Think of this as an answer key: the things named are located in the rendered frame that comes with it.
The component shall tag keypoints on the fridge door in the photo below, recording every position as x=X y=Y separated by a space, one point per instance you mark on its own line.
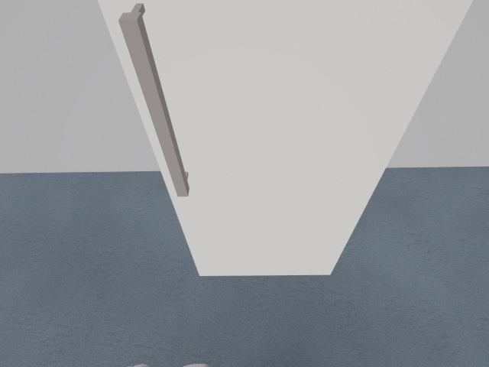
x=286 y=114

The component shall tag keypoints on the handle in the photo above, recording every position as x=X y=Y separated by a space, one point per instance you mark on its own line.
x=135 y=35

